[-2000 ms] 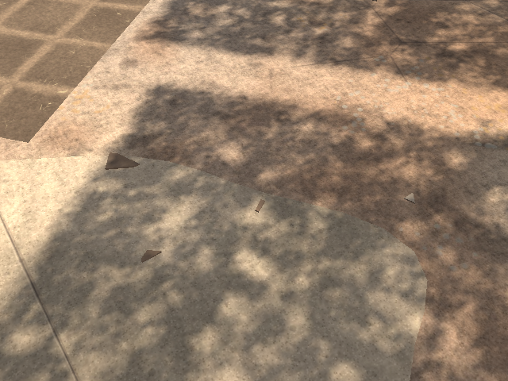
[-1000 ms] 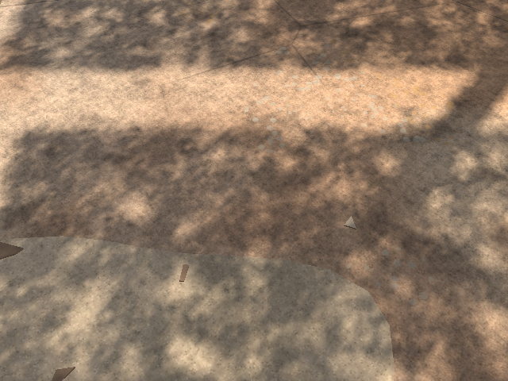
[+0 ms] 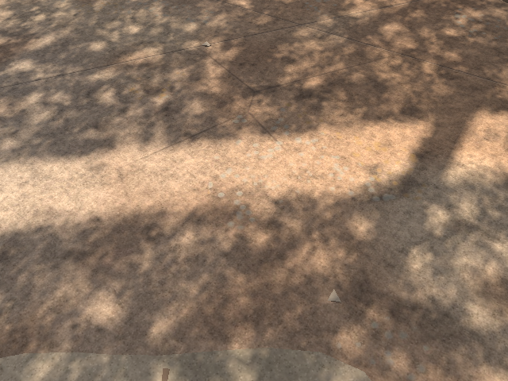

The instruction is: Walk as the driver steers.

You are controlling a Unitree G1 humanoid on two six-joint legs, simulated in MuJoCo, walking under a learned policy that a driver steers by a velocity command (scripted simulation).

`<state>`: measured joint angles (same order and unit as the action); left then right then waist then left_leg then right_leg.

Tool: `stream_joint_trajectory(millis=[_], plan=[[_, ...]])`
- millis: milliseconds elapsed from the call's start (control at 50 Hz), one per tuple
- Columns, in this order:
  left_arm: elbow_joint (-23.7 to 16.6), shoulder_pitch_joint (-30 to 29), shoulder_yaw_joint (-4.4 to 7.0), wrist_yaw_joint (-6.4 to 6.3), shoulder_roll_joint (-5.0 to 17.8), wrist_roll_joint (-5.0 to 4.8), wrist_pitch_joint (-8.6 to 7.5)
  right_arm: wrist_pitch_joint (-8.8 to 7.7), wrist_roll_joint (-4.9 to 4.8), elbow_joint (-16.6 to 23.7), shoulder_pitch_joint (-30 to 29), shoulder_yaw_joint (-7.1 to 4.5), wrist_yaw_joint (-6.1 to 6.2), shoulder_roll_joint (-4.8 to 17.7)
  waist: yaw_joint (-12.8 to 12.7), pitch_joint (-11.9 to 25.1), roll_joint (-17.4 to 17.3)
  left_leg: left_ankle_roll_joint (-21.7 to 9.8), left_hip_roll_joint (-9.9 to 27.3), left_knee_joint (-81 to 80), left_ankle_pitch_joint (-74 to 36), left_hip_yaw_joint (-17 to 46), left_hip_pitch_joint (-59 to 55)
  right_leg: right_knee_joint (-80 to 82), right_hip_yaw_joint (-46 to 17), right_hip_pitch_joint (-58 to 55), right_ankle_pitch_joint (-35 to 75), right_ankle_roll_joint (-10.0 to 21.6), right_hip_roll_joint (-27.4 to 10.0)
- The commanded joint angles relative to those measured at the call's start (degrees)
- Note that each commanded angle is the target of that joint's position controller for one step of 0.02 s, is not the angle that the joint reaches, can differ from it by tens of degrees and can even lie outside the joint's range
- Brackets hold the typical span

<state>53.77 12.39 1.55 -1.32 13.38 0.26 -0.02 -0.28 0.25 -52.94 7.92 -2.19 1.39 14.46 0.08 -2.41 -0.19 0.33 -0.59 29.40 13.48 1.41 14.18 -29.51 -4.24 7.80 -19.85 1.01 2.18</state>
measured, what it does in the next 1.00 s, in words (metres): stands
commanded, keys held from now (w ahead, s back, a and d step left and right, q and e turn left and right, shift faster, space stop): no key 1.00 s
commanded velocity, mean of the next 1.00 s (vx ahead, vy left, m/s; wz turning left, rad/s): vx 0.00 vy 0.00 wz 0.00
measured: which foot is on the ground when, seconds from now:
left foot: down 0.00-1.00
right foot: down 0.00-1.00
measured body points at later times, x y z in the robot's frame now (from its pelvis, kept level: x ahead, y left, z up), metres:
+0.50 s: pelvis -0.01 +0.00 +0.00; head +0.00 +0.00 +0.45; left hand +0.02 +0.25 -0.15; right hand +0.05 -0.26 -0.15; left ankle +0.03 +0.12 -0.73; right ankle -0.04 -0.11 -0.73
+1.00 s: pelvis -0.01 +0.00 +0.00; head +0.00 +0.00 +0.45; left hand -0.02 +0.24 -0.15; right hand +0.03 -0.24 -0.15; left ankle +0.03 +0.12 -0.73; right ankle -0.04 -0.11 -0.73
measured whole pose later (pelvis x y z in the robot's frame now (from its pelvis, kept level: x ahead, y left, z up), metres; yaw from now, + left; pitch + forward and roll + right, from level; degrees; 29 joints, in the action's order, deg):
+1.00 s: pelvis -0.01 +0.00 +0.00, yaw +1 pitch -1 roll +0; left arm 62.3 17.7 0.4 -2.0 10.4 0.1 -1.1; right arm 0.2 0.0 -63.1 11.6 -1.4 2.5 11.6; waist 0.2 -2.5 -0.4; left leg 0.1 -0.8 28.1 11.6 2.5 15.2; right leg -27.4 -2.8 8.0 -18.0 0.6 1.8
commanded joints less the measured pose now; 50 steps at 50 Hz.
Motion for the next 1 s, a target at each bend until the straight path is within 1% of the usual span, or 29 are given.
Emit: stream_joint_trajectory(millis=[20, 240, 460, 700, 1000], plan=[[-0.91, 1.11, 1.27, -0.19, 6.60, -0.02, -0.71, -0.38, -0.04, 1.34, -0.84, -1.36, 0.41, 6.28, 0.03, 2.16, 0.48, -1.56, 2.52, -2.79, -12.78, 2.59, -6.68, 6.17, -2.82, 5.70, 13.79, 1.09, -3.46], [2.96, 2.05, 0.75, -0.36, 5.73, 0.00, -0.94, -0.08, -0.08, -3.30, 0.31, -1.24, 0.88, 5.79, 0.10, 0.78, 0.52, -1.38, 2.13, -4.13, -9.81, 2.44, -6.27, 7.85, -1.82, 6.21, 10.39, 0.93, -2.99], [5.52, 4.14, 0.24, -0.55, 4.70, -0.03, -1.12, 0.02, -0.12, -6.35, 1.98, -0.86, 1.08, 4.85, 0.15, -0.12, 0.38, -1.49, 1.86, -4.85, -7.75, 2.38, -5.51, 8.58, -1.02, 7.00, 8.25, 0.79, -2.62], [7.07, 6.80, -0.17, -0.71, 3.48, -0.12, -1.25, 0.09, -0.20, -8.05, 3.69, -0.41, 1.17, 3.80, 0.15, -0.58, 0.18, -1.73, 1.65, -5.06, -6.91, 2.39, -4.78, 8.60, -0.31, 7.47, 7.72, 0.65, -2.36], [7.85, 9.56, -0.36, -0.89, 2.24, -0.22, -1.32, 0.12, -0.31, -8.80, 5.34, -0.02, 1.25, 2.78, 0.13, -0.91, 0.15, -2.02, 1.48, -4.95, -6.89, 2.45, -4.16, 8.31, 0.27, 7.72, 7.88, 0.47, -2.22]])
